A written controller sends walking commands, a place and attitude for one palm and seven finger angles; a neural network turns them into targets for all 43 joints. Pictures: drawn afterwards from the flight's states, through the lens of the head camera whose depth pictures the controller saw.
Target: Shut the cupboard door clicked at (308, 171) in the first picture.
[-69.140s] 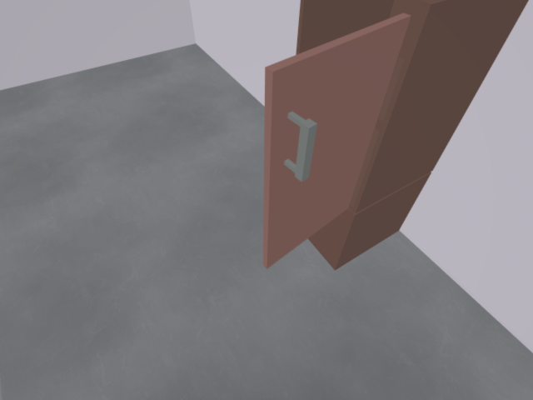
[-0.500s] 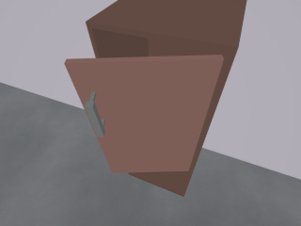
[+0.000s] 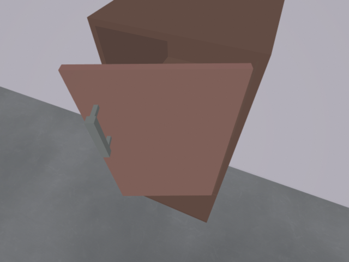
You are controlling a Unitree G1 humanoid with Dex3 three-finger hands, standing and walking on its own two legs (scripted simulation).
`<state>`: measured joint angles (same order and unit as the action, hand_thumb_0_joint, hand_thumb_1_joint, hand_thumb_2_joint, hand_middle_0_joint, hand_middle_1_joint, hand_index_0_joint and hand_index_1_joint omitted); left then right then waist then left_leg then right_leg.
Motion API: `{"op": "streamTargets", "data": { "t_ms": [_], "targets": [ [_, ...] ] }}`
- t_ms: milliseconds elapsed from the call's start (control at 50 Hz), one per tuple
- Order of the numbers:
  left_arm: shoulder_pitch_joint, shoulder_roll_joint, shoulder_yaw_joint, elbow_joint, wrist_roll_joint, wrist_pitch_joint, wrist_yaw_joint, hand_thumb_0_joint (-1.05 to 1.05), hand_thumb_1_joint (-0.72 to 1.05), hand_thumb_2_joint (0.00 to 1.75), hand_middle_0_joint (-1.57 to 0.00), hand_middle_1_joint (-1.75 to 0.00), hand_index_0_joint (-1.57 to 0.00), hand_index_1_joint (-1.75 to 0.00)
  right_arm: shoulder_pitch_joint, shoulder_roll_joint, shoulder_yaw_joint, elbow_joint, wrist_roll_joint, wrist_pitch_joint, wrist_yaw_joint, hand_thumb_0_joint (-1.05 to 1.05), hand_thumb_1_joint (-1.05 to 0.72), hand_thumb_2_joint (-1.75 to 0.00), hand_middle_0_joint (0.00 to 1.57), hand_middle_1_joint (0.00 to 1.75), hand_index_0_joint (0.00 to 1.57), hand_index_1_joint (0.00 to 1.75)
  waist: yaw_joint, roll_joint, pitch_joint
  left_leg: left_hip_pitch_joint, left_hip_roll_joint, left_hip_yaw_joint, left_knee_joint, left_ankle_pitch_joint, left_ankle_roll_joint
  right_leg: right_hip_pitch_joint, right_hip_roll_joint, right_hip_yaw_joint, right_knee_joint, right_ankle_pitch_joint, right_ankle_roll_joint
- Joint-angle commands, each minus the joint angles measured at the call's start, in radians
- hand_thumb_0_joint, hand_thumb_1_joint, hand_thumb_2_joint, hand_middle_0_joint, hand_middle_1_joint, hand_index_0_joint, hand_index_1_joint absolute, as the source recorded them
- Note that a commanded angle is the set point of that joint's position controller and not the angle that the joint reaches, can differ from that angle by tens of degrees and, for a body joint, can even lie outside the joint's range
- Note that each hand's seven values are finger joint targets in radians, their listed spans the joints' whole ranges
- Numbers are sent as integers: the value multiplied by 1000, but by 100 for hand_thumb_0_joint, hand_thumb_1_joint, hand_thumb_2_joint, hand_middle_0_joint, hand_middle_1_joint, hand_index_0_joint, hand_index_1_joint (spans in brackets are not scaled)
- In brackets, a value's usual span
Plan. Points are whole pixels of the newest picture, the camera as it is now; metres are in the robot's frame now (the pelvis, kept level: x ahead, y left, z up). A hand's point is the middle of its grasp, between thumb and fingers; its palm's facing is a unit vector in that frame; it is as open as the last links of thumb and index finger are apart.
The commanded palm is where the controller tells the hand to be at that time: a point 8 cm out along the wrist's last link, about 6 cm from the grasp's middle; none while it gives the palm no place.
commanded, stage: look again from close up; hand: left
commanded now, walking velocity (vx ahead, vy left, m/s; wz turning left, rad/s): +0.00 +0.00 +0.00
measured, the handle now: (101, 132) +0.37 +0.19 +0.10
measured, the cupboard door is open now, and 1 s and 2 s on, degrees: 23 23 23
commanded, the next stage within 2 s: shuffle to correct the standing spot in 0.30 s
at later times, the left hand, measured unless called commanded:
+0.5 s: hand out of the picture -0.01 +0.14 -0.17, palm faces +0.02 -0.98 -0.21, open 7.3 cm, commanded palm none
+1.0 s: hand out of the picture -0.02 +0.15 -0.17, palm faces +0.04 -0.98 -0.20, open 7.3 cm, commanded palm none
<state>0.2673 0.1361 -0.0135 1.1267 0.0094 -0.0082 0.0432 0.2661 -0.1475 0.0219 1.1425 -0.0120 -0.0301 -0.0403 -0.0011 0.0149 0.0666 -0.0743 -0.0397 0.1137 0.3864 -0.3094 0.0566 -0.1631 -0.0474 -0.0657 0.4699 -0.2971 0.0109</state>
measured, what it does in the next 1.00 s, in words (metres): shifts its weight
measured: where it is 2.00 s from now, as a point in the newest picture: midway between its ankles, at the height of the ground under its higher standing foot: outside the picture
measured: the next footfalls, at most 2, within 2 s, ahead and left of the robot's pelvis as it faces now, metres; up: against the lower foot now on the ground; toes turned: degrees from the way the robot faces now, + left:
none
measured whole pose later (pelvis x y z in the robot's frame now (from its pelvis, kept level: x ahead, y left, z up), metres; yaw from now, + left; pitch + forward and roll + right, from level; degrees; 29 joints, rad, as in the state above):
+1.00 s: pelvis -0.06 -0.03 +0.00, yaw +1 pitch +0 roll +0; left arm 0.24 0.18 0.03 1.03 0.03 0.02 0.02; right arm 0.32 -0.13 -0.01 1.10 -0.03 0.01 -0.02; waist 0.00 -0.02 0.02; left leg -0.19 0.01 0.06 0.45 -0.28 0.02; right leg -0.28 0.00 -0.08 0.56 -0.38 -0.04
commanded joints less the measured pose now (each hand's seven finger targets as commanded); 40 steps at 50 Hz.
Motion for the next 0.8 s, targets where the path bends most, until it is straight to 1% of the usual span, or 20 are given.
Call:
{"op": "streamTargets", "data": {
  "t_ms": [0, 20, 40, 120, 160, 260, 300, 380, 420, 480, 560, 580, 620, 660, 680, 700, 720, 740, 760, 780],
  "targets": [
    [67, 95, 18, -20, 0, -13, 7, 0, 90, 90, -20, -30, -20, -30, 86, -79, -17, -10, 0, -6, -4, 0, -90, -90, 20, 30, 20, 30, -1, -18, -10, -16, 148, -120, -53, 386, -10, 22, -81, 84, -40, 348, -52],
    [70, 93, 18, -20, -1, -13, 7, 0, 90, 90, -20, -30, -20, -30, 83, -79, -17, -9, -1, -6, -3, 0, -90, -90, 20, 30, 20, 30, 0, -22, -9, -15, 148, -120, -55, 377, -10, 19, -82, 87, -44, 347, -53],
    [74, 93, 18, -20, -1, -13, 6, 0, 90, 90, -20, -30, -20, -30, 84, -75, -17, -7, -2, -7, -4, 0, -90, -90, 20, 30, 20, 30, 1, -9, -16, -8, 149, -119, -57, 382, -9, 23, -79, 87, -46, 346, -53],
    [75, 94, 17, -17, -1, -16, 6, 0, 90, 90, -20, -30, -20, -30, 81, -73, -15, -3, 0, -5, -2, 0, -90, -90, 20, 30, 20, 30, 2, -20, -9, -17, 150, -116, -62, 342, -13, 25, -86, 92, -60, 351, -55],
    [70, 96, 19, -19, 0, -16, 6, 0, 90, 90, -20, -30, -20, -30, 81, -72, -16, -4, -1, -5, -2, 0, -90, -90, 20, 30, 20, 30, 1, -17, 3, -26, 150, -116, -63, 332, -14, 22, -84, 93, -64, 348, -57],
    [75, 96, 19, -19, -1, -18, 5, 0, 90, 90, -20, -30, -20, -30, 85, -68, -14, 1, 0, -6, -2, 0, -90, -90, 20, 30, 20, 30, 3, -13, -2, -27, 150, -116, -70, 308, -16, 27, -85, 97, -76, 338, -59],
    [78, 96, 18, -16, -1, -19, 5, 0, 90, 90, -20, -30, -20, -30, 81, -64, -14, 2, 0, -4, -1, 0, -90, -90, 20, 30, 20, 30, 4, -26, 2, -28, 151, -114, -73, 289, -19, 25, -88, 100, -81, 343, -60],
    [83, 98, 20, -19, -1, -22, 5, 0, 90, 90, -20, -30, -20, -30, 83, -60, -15, 3, 0, -4, -1, 0, -90, -90, 20, 30, 20, 30, 4, -20, 0, -27, 151, -110, -69, 285, -22, 28, -89, 103, -88, 366, -62],
    [72, 117, 26, -32, -1, -23, 6, 0, 90, 90, -20, -30, -20, -30, 72, -74, -23, -11, 3, -5, -4, 0, -90, -90, 20, 30, 20, 30, 3, -25, -6, -28, 157, -115, -68, 349, -25, 28, -94, 112, -72, 447, -66],
    [83, 110, 32, -45, -3, -13, 12, 0, 90, 90, -20, -30, -20, -30, 72, -59, -27, -22, 4, 3, -8, 0, -90, -90, 20, 30, 20, 30, 7, -3, -30, -12, 165, -106, -40, 449, -32, 23, -102, 116, -37, 516, -64],
    [76, 134, 50, -70, 1, 0, 14, 0, 90, 90, -20, -30, -20, -30, 58, -77, -45, -50, 1, 20, -9, 0, -90, -90, 20, 30, 20, 30, 8, -6, -59, -20, 167, -89, 21, 474, -38, 10, -111, 130, 10, 552, -74],
    [73, 138, 54, -77, 3, 3, 14, 0, 90, 90, -20, -30, -20, -30, 54, -77, -50, -57, 1, 25, -8, 0, -90, -90, 20, 30, 20, 30, 9, -9, -63, -29, 166, -85, 38, 458, -39, 4, -117, 135, 18, 551, -78],
    [67, 150, 60, -89, 6, 10, 11, 0, 90, 90, -20, -30, -20, -30, 42, -79, -58, -74, 1, 36, -6, 0, -90, -90, 20, 30, 20, 30, 9, -43, -70, -58, 149, -68, 86, 379, -46, -9, -138, 159, 15, 552, -93],
    [56, 168, 68, -104, 8, 15, 10, 0, 90, 90, -20, -30, -20, -30, 40, -78, -66, -91, 2, 45, -4, 0, -90, -90, 20, 30, 20, 30, 8, -75, -92, -81, 123, -53, 151, 303, -54, -11, -175, 194, -1, 571, -126],
    [52, 179, 71, -110, 9, 17, 9, 0, 90, 90, -20, -30, -20, -30, 34, -71, -68, -98, 3, 51, -2, 0, -90, -90, 20, 30, 20, 30, 10, -112, -82, -111, 96, -47, 205, 211, -61, -22, -209, 223, -30, 567, -153],
    [44, 178, 70, -113, 10, 18, 9, 0, 90, 90, -20, -30, -20, -30, 26, -55, -68, -105, 3, 56, 1, 0, -90, -90, 20, 30, 20, 30, 12, -147, -67, -136, 72, -44, 253, 20, -69, -43, -240, 253, -75, 530, -186],
    [26, 175, 67, -119, 13, 16, 10, 0, 90, 90, -20, -30, -20, -30, 27, -44, -66, -105, 3, 59, 3, 0, -90, -90, 20, 30, 20, 30, 9, -172, -63, -150, 69, -56, 288, -112, -69, -68, -258, 272, -116, 444, -215],
    [7, 165, 61, -122, 16, 15, 11, 0, 90, 90, -20, -30, -20, -30, 31, -35, -64, -99, 4, 59, 5, 0, -90, -90, 20, 30, 20, 30, 3, -143, -62, -120, 75, -70, 278, -130, -65, -114, -253, 271, -148, 316, -221],
    [-20, 169, 62, -136, 18, 15, 10, 0, 90, 90, -20, -30, -20, -30, 51, -28, -63, -95, 1, 58, 12, 0, -90, -90, 20, 30, 20, 30, -8, -151, -53, -108, 78, -73, 254, -110, -63, -159, -229, 254, -168, 141, -201],
    [-43, 170, 61, -142, 16, 14, 6, 0, 90, 90, -20, -30, -20, -30, 67, -25, -58, -85, 0, 52, 16, 0, -90, -90, 20, 30, 20, 30, -18, -142, -32, -68, 83, -74, 175, -52, -56, -210, -197, 238, -176, -14, -169]
  ]
}}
